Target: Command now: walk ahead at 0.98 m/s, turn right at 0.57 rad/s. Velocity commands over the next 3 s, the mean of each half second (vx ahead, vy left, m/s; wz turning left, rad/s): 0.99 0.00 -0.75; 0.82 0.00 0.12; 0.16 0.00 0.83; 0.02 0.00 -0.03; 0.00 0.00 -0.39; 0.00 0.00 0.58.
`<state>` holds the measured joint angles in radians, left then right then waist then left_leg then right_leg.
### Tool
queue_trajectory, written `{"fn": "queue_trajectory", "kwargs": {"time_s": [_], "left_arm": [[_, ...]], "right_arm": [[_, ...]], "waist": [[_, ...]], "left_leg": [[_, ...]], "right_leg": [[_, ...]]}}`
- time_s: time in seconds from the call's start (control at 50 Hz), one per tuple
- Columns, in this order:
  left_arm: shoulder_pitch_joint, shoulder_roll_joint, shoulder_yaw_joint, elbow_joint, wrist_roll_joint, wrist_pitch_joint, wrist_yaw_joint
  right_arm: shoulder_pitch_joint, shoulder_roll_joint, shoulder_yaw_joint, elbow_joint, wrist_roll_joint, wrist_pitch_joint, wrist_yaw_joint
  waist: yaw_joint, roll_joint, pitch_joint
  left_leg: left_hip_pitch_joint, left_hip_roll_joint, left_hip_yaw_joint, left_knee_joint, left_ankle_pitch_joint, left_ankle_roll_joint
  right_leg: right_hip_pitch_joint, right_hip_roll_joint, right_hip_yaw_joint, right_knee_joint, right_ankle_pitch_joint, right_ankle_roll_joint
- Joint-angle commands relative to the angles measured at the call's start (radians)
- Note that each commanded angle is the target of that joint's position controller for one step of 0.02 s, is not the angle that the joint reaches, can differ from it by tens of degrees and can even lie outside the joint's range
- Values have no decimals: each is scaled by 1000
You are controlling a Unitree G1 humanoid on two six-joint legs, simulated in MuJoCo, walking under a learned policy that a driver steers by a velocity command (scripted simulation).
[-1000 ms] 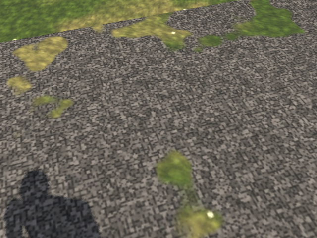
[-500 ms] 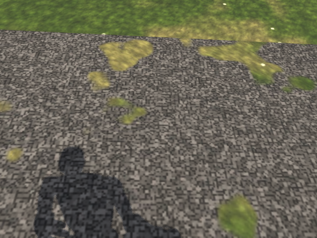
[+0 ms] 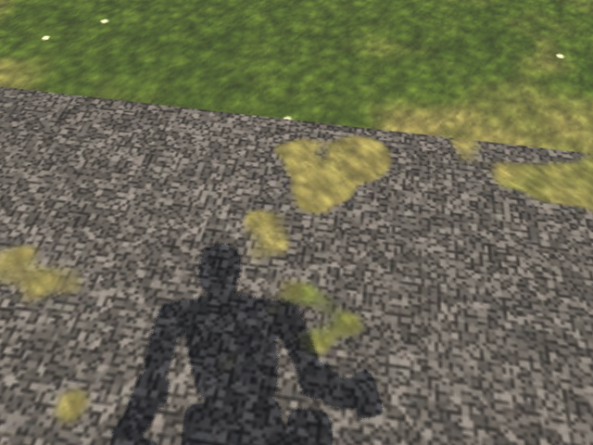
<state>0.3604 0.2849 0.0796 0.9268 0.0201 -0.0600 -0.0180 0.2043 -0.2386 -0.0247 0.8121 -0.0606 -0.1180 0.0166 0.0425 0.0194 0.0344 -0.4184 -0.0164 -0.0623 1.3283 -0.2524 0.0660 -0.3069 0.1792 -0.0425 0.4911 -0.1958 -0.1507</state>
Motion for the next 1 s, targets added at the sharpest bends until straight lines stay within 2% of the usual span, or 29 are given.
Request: {"fn": "queue_trajectory", "kwargs": {"time_s": [0.02, 0.1, 0.2, 0.24, 0.26, 0.28, 0.3, 0.32, 0.34, 0.36, 0.38, 0.4, 0.44, 0.48, 0.54, 0.62, 0.66, 0.7, 0.72, 0.74, 0.76, 0.78, 0.8, 0.82, 0.88, 0.9, 0.92, 0.96, 1.0], "left_arm": [[31, 62, 1, -38, -11, -41, 6], [63, 94, 12, -72, -16, -54, 4], [152, 133, 29, -69, -35, -43, -1], [156, 155, 34, -70, -30, -38, 9], [138, 188, 41, -74, -27, -38, 7], [86, 199, 46, -92, -29, -43, 1], [47, 99, 21, -132, -27, -55, 2], [142, -8, -12, -196, -82, -51, 7], [91, 65, -11, -176, -53, -28, 20], [-14, 92, -2, -173, -27, -15, 12], [-64, 78, -1, -184, -15, -8, -1], [-110, 57, -5, -204, 8, 0, -16], [-123, -1, -21, -237, 21, 22, -38], [-175, -14, -34, -277, 24, 32, -50], [-279, 18, -48, -336, 26, 24, -65], [-405, 28, -69, -372, 17, 10, -81], [-387, 65, -61, -359, 31, 6, -63], [-47, 125, -30, -260, 43, 1, -33], [112, 199, -2, -213, 60, 1, -11], [93, 304, 19, -216, 77, -6, 8], [120, 289, 25, -235, 48, -6, 11], [45, 218, 9, -208, 39, -14, 13], [-17, 157, -6, -199, 33, -28, 8], [-58, 113, -16, -194, 32, -41, 4], [-84, 45, -36, -177, -3, -61, 3], [-209, 28, -28, -210, -27, -72, 5], [-261, 34, -29, -222, -32, -75, 16], [-299, 54, -24, -224, -25, -64, 46], [-241, 95, -15, -211, -22, -50, 80]], "right_arm": [[-10, -60, 9, -121, -28, 14, 7], [-264, -51, 40, -232, 5, 17, 26], [-349, -63, 42, -272, 26, 16, 15], [-276, -113, 20, -258, 26, 10, -2], [-156, -149, 2, -230, 28, 3, -14], [24, -198, -20, -191, 23, -4, -32], [263, -285, -53, -163, -1, -2, -56], [228, -338, -66, -159, -25, 4, -49], [146, -258, -72, -166, -13, 17, -39], [89, -152, -47, -171, -1, 17, -33], [81, -116, -37, -146, -2, 16, -27], [104, -102, -33, -114, -1, 10, -27], [154, -70, -24, -51, 16, -8, -15], [165, -63, -23, -22, 34, -24, -3], [125, -102, -28, -12, 33, -35, 1], [209, -190, -36, 35, 43, -31, 3], [271, -244, -41, 66, 42, -14, -9], [261, -296, -44, 81, 46, 14, -26], [260, -262, -35, 62, 49, 15, -26], [359, -71, 0, 12, 61, 15, -3], [312, -163, -21, -12, 84, 14, -14], [205, -180, -30, -25, 85, 17, -20], [203, -137, -18, -14, 78, 20, -18], [228, -111, -17, 18, 69, 35, -17], [273, -72, -28, 38, 44, 91, -4], [225, -75, -45, 11, 134, 83, -20], [173, -73, -41, -17, 136, 78, -23], [87, -53, -34, -67, 99, 60, -12], [67, -30, -29, -70, 74, 45, 15]], "waist": [[-78, 11, 27], [-26, -12, 109], [50, -71, 29], [15, -76, -50], [-51, -75, -133], [-149, -74, -224], [-236, 28, -380], [-135, 350, -529], [-128, 227, -407], [-143, 94, -248], [-127, 15, -150], [-112, 26, -100], [-67, 72, -49], [-41, 76, -18], [-9, 61, 48], [-36, 16, 116], [-14, 59, 50], [171, 99, -150], [230, 71, -253], [84, -233, -375], [125, -151, -483], [80, -66, -254], [28, -40, -108], [-20, -23, -60], [-97, -82, -34], [-101, -146, -46], [-111, -154, -23], [-110, -120, 28], [-74, -88, -11]], "left_leg": [[-241, 97, -37, -108, -40, -45], [-127, 96, 52, -509, 199, -102], [9, 19, 74, -767, 350, -89], [130, -21, 65, -844, 238, -71], [277, -30, 66, -864, 182, -57], [515, 43, 12, -837, 134, -35], [756, 280, -200, -824, -204, -3], [951, 551, -743, -987, -393, 114], [828, 497, -760, -1036, -557, 127], [685, 428, -561, -1038, -437, 98], [555, 390, -414, -1056, -221, 82], [474, 346, -314, -1069, -84, 71], [383, 303, -194, -1097, 43, 55], [360, 296, -108, -1137, 163, 59], [264, 241, 70, -1225, 269, 45], [247, 246, 193, -1323, 557, 49], [400, 259, 215, -1174, 1021, 48], [359, 256, 199, -725, 1195, 40], [146, 204, 175, -402, 882, 36], [-191, 44, 122, 8, -239, 20], [-274, 10, -44, 158, -203, 47], [-322, 61, -35, 122, -66, 41], [-289, 90, -6, 48, -27, 24], [-234, 110, -7, -2, -34, 6], [-141, 107, 29, -92, -59, -26], [-189, 137, -21, -102, -20, -39], [-209, 134, 6, -166, 39, -47], [-151, 103, 92, -408, 194, -57], [-32, 29, 184, -616, 416, -64]], "right_leg": [[59, -286, 526, -321, -123, -181], [-134, -215, 415, -409, 37, -140], [88, -219, 407, -281, 441, -59], [194, -225, 414, -109, 656, -21], [197, -209, 400, 57, 720, -2], [69, -172, 390, 276, 610, 13], [-83, -130, 311, 584, 243, 7], [-373, -55, 196, 872, -300, 40], [-502, -161, 153, 940, -200, 23], [-518, -196, 133, 902, -120, 28], [-496, -223, 126, 857, -91, 35], [-476, -247, 133, 822, -86, 38], [-463, -264, 135, 793, -93, 43], [-513, -266, 140, 753, -59, 48], [-460, -251, 115, 513, 112, 54], [-224, -190, -43, 228, 210, 12], [-131, -118, -96, 173, 108, -16], [277, -89, -51, 104, 47, -49], [558, -210, 81, 116, -65, -51], [796, -553, 535, 46, -282, -62], [762, -627, 812, -123, -326, -62], [578, -572, 612, -145, -100, -43], [400, -541, 458, -158, 202, -47], [301, -498, 327, -158, 439, -26], [170, -459, 89, -186, 787, 0], [192, -428, 42, -208, 734, 11], [157, -410, -12, -245, 696, 18], [62, -341, -138, -266, 655, 44], [72, -299, -206, -183, 678, 67]]}}
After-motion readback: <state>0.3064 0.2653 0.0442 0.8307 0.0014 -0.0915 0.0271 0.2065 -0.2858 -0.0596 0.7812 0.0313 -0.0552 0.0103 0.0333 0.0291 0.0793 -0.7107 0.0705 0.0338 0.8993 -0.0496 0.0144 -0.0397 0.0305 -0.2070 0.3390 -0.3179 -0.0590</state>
